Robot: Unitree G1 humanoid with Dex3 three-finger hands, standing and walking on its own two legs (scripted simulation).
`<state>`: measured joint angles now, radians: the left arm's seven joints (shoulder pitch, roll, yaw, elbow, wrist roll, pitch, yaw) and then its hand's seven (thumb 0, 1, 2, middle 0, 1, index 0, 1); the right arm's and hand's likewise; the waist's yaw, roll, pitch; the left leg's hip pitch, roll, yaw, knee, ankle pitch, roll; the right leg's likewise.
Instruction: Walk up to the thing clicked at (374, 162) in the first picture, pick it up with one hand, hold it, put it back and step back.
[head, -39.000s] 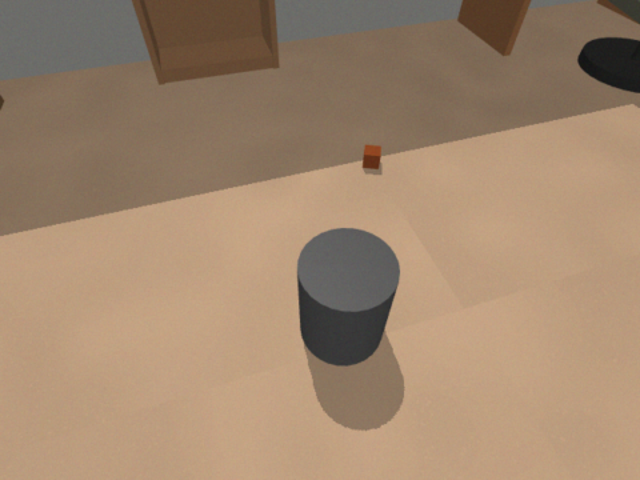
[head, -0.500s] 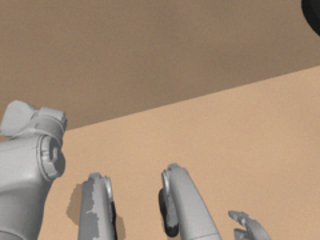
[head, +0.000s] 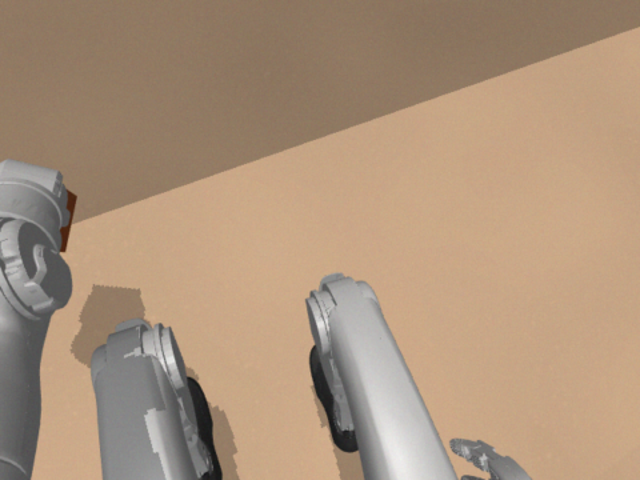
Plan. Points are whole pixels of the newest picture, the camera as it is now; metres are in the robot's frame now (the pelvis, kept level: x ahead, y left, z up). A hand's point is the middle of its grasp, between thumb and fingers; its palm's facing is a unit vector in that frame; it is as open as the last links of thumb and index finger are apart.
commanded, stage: crouch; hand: left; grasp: from above
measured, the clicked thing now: (23, 213) +0.48 +0.28 -0.15
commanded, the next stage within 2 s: lower in 0.68 s
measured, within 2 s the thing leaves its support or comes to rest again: neither
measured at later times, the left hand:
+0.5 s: hand (25, 215) +0.49 +0.29 -0.20, palm faces -0.04 -0.45 -0.89, open 10.9 cm
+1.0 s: hand (36, 220) +0.49 +0.29 -0.22, palm faces -0.08 -0.43 -0.90, open 10.9 cm
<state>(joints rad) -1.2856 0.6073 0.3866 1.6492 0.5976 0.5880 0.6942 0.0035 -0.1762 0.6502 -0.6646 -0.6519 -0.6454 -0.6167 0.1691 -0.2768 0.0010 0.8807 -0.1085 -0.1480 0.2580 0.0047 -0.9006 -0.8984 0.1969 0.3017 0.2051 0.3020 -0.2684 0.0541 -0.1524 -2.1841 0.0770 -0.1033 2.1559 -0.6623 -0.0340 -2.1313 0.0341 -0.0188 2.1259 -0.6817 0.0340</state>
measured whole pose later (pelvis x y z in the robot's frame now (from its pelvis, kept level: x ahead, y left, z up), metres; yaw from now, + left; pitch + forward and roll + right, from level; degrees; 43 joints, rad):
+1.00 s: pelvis -0.01 +0.01 -0.07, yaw -5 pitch +34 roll -10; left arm -1.39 0.86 0.40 1.75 0.66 0.56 0.71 0.00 -0.13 0.62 -0.62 -0.69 -0.60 -0.64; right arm 0.17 -0.33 0.12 0.82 -0.16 -0.19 0.36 0.00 -0.91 -0.89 0.19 0.30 0.20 0.30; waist -0.35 -0.01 0.07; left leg -2.33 0.06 -0.22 2.40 -0.68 -0.04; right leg -2.23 0.06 -0.10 2.30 -0.67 0.06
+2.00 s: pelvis -0.01 +0.01 -0.07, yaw -8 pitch +31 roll -14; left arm -1.38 1.00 0.36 1.76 0.59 0.49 0.79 0.00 -0.11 0.61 -0.61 -0.69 -0.59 -0.65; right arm 0.15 -0.37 0.28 0.74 -0.17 -0.23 0.41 0.00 -0.92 -0.90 0.19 0.30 0.20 0.30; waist -0.44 -0.09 0.20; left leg -2.32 0.06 -0.29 2.44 -0.69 -0.04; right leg -2.19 0.07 -0.15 2.29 -0.67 0.06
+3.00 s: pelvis -0.01 +0.01 -0.07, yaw -10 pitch +30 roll -15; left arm -1.36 1.05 0.33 1.76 0.57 0.47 0.79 0.00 -0.44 1.02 -0.18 -0.97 -0.16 -1.00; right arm 0.17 -0.39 0.32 0.69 -0.17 -0.26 0.40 0.00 -0.91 -0.90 0.19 0.30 0.20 0.30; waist -0.46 -0.12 0.22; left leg -2.31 0.06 -0.31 2.45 -0.70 -0.04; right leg -2.17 0.08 -0.17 2.27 -0.67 0.07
